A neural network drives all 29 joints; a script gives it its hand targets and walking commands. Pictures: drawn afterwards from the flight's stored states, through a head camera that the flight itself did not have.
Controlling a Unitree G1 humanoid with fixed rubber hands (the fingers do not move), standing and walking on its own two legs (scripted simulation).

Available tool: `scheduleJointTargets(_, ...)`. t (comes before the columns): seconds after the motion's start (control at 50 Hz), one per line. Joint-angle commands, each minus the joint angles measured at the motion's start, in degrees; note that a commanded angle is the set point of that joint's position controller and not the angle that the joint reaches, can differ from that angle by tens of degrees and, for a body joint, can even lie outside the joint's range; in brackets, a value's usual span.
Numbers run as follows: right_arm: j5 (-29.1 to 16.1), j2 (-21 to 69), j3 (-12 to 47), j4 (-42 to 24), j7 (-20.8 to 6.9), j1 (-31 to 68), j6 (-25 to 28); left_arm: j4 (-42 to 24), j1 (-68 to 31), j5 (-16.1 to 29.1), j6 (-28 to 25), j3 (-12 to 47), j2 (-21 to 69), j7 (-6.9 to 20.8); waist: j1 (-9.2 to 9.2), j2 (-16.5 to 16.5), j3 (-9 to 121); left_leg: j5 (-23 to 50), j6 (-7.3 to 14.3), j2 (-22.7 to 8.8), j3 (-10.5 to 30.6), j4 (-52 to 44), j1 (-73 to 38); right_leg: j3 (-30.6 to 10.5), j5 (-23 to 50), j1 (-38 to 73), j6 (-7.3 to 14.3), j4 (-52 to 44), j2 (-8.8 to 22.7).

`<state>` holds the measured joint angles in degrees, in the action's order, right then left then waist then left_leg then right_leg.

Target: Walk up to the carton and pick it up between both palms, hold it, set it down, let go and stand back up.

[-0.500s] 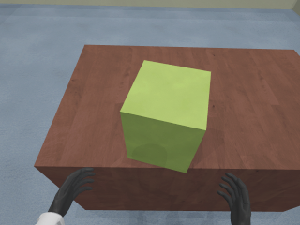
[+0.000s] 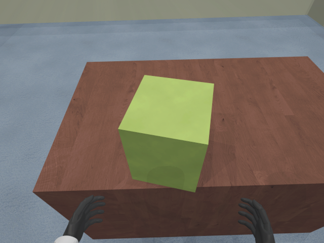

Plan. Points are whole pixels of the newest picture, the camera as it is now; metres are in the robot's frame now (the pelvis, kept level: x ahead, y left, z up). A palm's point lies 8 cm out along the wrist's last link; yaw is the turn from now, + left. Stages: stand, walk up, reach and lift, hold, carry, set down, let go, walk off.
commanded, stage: set down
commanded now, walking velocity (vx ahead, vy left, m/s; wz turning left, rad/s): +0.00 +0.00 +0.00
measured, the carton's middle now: (170, 134) +0.41 +0.02 +0.01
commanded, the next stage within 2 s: let go in 0.68 s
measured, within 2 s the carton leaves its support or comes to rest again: neither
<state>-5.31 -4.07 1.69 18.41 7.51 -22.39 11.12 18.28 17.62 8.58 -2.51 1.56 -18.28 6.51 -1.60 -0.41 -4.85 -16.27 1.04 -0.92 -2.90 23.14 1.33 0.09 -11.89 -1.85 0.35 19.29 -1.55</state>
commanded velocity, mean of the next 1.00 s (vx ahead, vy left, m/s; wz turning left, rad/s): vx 0.00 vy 0.00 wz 0.00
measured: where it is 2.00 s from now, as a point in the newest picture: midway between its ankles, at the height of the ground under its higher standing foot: outside the picture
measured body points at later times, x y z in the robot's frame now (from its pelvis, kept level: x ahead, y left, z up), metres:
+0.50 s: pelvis -0.01 -0.01 +0.00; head -0.01 -0.01 +0.45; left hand +0.16 +0.23 -0.07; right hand +0.17 -0.22 -0.07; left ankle -0.03 +0.10 -0.74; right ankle -0.01 -0.12 -0.74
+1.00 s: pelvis -0.01 -0.02 +0.00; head +0.00 -0.02 +0.45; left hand +0.16 +0.21 -0.09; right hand +0.16 -0.25 -0.09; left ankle -0.03 +0.10 -0.74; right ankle -0.01 -0.12 -0.74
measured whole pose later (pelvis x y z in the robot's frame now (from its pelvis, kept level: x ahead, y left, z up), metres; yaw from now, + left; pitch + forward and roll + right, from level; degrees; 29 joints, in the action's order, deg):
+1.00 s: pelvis -0.01 -0.02 +0.00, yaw +1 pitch -4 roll +0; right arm 0.5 -10.9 -2.1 42.1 -1.7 -10.0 11.7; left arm 29.3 10.6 0.1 7.2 0.5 -11.7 -1.2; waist -0.4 0.7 -3.8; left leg -14.7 -0.5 -1.4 -2.3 22.7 4.5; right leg 1.2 -12.4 -6.4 1.9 22.3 -1.8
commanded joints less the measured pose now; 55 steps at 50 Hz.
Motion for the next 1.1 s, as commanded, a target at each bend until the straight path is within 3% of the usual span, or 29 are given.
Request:
scheduleJointTargets(0.0,0.64,-3.17,-0.96,-4.74,-0.40,2.24,2.01,-5.38,-3.79,-0.70,-1.00,-3.88,-7.23,-0.23,0.08,-2.78,2.56,19.44,-3.39,-0.79,1.09,-2.43,1.20,-1.83,9.61,-2.29,2.08,-2.99,2.64)
scheduleJointTargets(0.04,0.60,-2.64,-0.84,-5.50,-0.06,1.60,2.88,-6.04,-3.49,-0.43,-1.31,-3.94,-7.81,-0.07,0.56,-1.48,3.79,19.54,-3.19,-0.41,0.88,-2.04,1.11,-1.95,12.02,-1.20,1.41,-2.63,2.99)
scheduleJointTargets(0.08,0.60,-3.53,-1.22,-0.81,-0.75,2.41,2.50,-4.17,-3.29,-2.17,-0.39,-4.31,-6.67,-0.57,0.29,-2.97,2.21,19.59,-3.49,-0.62,0.87,-2.80,0.66,-1.29,9.95,-1.65,1.90,-2.82,2.40)
scheduleJointTargets(0.1,0.78,-3.41,-0.99,-1.37,-0.69,2.83,2.78,-3.87,-3.61,-2.00,-0.31,-4.35,-7.01,-0.43,0.40,-2.01,3.07,19.37,-3.14,-0.32,0.46,-2.42,0.35,-1.47,10.75,-1.76,1.68,-3.03,2.61)
scheduleJointTargets(0.18,1.38,-4.90,-2.30,1.74,-1.93,4.71,2.56,-3.89,-4.55,-2.92,0.94,-3.57,-5.49,-1.60,0.78,-4.05,1.85,18.58,-3.56,-0.69,0.59,-3.06,0.68,-0.38,7.52,-2.99,2.16,-2.85,1.90)
scheduleJointTargets(0.24,1.81,-5.06,-2.29,1.04,-2.29,6.13,3.01,-2.68,-5.34,-2.36,0.95,-3.68,-6.22,-1.70,0.48,-1.70,4.11,18.51,-3.13,-0.48,0.45,-2.55,0.91,-0.34,8.83,-2.48,1.67,-2.61,1.95)
scheduleJointTargets(0.3,2.27,-6.32,-2.06,5.51,-2.95,7.75,2.50,0.73,-6.22,-3.40,2.01,-3.43,-4.88,-1.99,0.82,-1.06,2.61,18.24,-3.08,-0.11,0.21,-2.75,0.58,-0.46,9.15,-3.47,1.55,-3.02,2.21)
scheduleJointTargets(0.34,2.64,-7.48,-2.67,7.36,-3.67,9.42,2.28,1.38,-7.04,-4.51,2.93,-3.36,-4.07,-2.65,0.41,-2.62,2.78,18.29,-3.30,-0.36,0.33,-2.91,0.81,0.10,7.63,-4.07,1.96,-2.69,1.70)
scheduleJointTargets(0.36,2.22,-6.54,-2.25,5.23,-3.57,8.36,2.54,-0.76,-7.06,-3.82,2.58,-3.64,-4.67,-2.70,0.69,-1.57,3.65,18.42,-3.15,-0.24,0.17,-2.71,1.08,-0.25,8.44,-2.92,1.81,-2.60,2.02)
scheduleJointTargets(0.38,3.18,-8.03,-3.25,9.00,-4.20,10.11,2.14,1.99,-7.63,-4.79,3.40,-3.09,-3.43,-3.17,0.66,-2.91,2.71,17.91,-3.41,-0.28,0.11,-3.04,1.09,0.29,7.54,-4.34,2.02,-2.43,1.49)
scheduleJointTargets(0.4,2.76,-7.59,-2.98,7.34,-4.39,9.83,2.26,0.85,-7.66,-4.39,3.41,-3.35,-3.69,-3.29,0.91,-1.69,3.54,18.37,-3.27,-0.28,0.21,-2.90,1.14,0.25,8.06,-3.28,1.83,-2.45,1.58)
scheduleJointTargets(0.48,4.04,-8.44,-4.15,11.79,-5.32,11.97,1.78,2.67,-9.57,-5.83,4.57,-3.41,-2.79,-4.20,1.05,-2.21,3.34,16.31,-3.22,-0.03,-0.14,-3.08,1.90,0.50,6.43,-4.37,1.70,-2.26,1.62)
scheduleJointTargets(0.54,4.52,-8.47,-3.99,12.26,-5.90,12.86,1.99,3.59,-9.77,-5.78,5.11,-3.09,-2.16,-4.99,1.23,-0.44,4.18,15.90,-3.00,-0.22,-0.37,-2.91,2.76,0.39,7.19,-3.44,1.64,-2.03,1.80)
scheduleJointTargets(0.64,5.32,-11.65,-5.18,17.99,-7.95,15.87,1.44,5.93,-10.82,-8.14,7.40,-3.26,-0.30,-6.70,1.00,-2.04,4.67,17.14,-3.35,-0.19,-0.39,-2.81,1.49,1.03,7.16,-5.16,1.87,-1.68,1.04)
scheduleJointTargets(0.74,6.03,-11.92,-5.45,18.29,-8.66,16.03,2.07,5.70,-10.87,-8.21,7.72,-3.37,0.54,-7.35,1.18,1.11,5.53,15.47,-2.56,-0.04,-0.56,-2.68,2.49,0.53,9.89,-3.55,0.79,-1.13,1.58)
scheduleJointTargets(0.82,5.71,-11.86,-5.14,18.56,-8.78,15.98,2.21,4.73,-10.98,-8.57,8.06,-3.45,0.58,-7.79,0.90,0.07,5.53,13.93,-2.30,0.34,-0.60,-3.10,3.79,-0.31,10.63,-3.35,0.75,-0.93,2.11)
scheduleJointTargets(0.88,6.23,-12.00,-5.59,18.03,-8.95,16.23,1.83,4.89,-11.03,-8.26,8.51,-2.99,0.88,-7.78,1.30,1.23,5.41,12.51,-2.01,0.08,-0.69,-3.23,3.88,-0.05,8.22,-3.76,0.78,-1.15,1.80)
scheduleJointTargets(0.98,5.51,-12.56,-5.22,18.88,-9.15,15.60,2.35,4.34,-10.25,-8.95,8.20,-3.39,0.81,-8.05,1.01,-0.05,6.27,14.64,-2.40,0.40,-0.66,-2.62,4.13,-0.48,12.67,-2.28,0.68,-0.24,1.97)
scheduleJointTargets(1.08,5.78,-13.08,-5.27,17.57,-9.12,15.53,2.03,4.61,-10.13,-8.42,8.68,-3.21,0.92,-7.87,1.15,1.94,5.38,12.56,-2.03,0.43,-0.52,-2.89,4.32,-0.56,11.16,-3.61,0.17,-0.78,2.25)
